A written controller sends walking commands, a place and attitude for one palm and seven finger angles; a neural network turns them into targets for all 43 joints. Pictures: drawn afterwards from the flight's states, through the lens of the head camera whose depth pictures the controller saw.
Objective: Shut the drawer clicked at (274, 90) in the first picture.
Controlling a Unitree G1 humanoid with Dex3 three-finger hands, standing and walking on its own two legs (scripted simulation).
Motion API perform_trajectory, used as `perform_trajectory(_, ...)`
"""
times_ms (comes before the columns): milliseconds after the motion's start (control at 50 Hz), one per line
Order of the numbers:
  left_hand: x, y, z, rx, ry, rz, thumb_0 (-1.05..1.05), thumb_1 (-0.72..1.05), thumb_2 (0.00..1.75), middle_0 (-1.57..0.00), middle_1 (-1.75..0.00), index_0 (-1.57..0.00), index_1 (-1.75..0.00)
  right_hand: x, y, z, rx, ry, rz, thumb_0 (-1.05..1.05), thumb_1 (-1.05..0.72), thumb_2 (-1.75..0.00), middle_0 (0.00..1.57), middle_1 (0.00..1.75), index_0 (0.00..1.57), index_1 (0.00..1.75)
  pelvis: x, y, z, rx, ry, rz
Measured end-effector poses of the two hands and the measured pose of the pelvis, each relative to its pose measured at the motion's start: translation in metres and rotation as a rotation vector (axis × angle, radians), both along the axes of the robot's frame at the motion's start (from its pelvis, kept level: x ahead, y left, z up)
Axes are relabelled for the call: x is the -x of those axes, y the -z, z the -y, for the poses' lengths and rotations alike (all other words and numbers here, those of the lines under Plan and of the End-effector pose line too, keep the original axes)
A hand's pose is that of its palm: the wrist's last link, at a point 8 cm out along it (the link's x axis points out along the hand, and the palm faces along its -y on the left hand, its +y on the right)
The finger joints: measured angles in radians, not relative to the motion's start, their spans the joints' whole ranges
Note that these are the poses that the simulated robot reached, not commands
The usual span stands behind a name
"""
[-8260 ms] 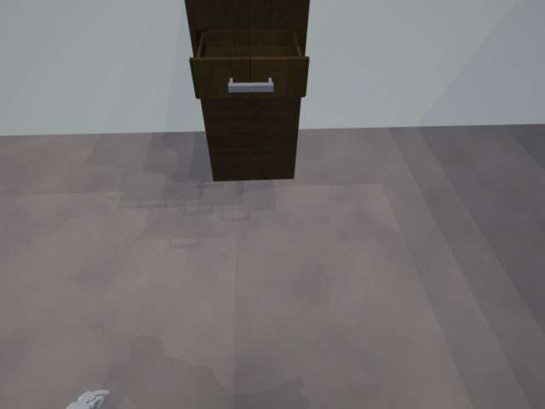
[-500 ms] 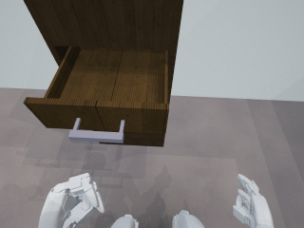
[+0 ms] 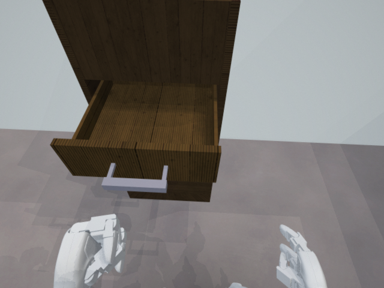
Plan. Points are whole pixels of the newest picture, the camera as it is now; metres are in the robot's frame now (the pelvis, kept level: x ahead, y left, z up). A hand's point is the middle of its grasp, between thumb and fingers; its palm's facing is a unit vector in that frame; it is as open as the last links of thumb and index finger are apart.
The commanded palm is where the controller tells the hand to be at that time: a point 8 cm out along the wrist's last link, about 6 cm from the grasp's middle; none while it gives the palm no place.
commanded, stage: raise the hand and make a fist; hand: left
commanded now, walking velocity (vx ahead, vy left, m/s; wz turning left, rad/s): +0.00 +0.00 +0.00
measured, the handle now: (137, 176) +0.36 +0.16 -0.01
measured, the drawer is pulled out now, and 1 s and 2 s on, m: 0.24 0.24 0.24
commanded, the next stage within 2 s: bring the fist close to the handle in 0.28 s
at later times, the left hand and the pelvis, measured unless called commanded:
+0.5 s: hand (142, 253) +0.17 +0.09 +0.09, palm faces +0.00 -1.00 -0.02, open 3.3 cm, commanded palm +0.15 +0.16 +0.08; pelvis +0.00 -0.01 +0.00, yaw +0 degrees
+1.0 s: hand (141, 235) +0.22 +0.11 +0.03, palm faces +0.02 -1.00 -0.04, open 3.3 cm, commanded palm +0.20 +0.17 +0.03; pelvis +0.00 -0.02 -0.02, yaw +0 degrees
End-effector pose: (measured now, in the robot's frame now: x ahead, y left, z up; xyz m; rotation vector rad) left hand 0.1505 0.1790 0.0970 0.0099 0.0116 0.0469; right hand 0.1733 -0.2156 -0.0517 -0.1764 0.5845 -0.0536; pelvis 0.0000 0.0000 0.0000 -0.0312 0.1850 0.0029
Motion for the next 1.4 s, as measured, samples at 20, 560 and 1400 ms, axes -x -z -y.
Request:
perform_trajectory(20, 0.0, -0.002, 0.0, 0.006, -0.01, 0.012, 0.02, 0.9, 0.9, -1.39, -1.6, -1.4, -1.6, 0.001, 0.001, 0.001, 0.002, 0.0, -0.004, 0.01, -0.9, -0.9, 0.2, 0.3, 0.2, 0.3, 0.0, 0.0, -0.001, 0.001, -0.001, -0.001)
perform_trajectory(560, -0.007, 0.027, 0.031, -0.025, 0.062, -0.075, 0.02, 0.9, 0.9, -1.4, -1.6, -1.4, -1.6, -0.005, 0.012, 0.019, 0.013, -0.01, -0.031, 0.01, -0.9, -0.9, 0.2, 0.3, 0.2, 0.3, 0.001, 0.007, 0.015, -0.017, -0.002, -0.031)
perform_trajectory(1400, -0.085, 0.099, 0.012, 0.003, 0.039, 0.01, 0.02, 0.9, 0.9, -1.4, -1.6, -1.4, -1.6, 0.022, 0.074, 0.019, 0.043, -0.004, -0.202, 0.01, -0.9, -0.9, 0.2, 0.3, 0.2, 0.3, 0.016, 0.044, 0.008, -0.01, 0.002, -0.175)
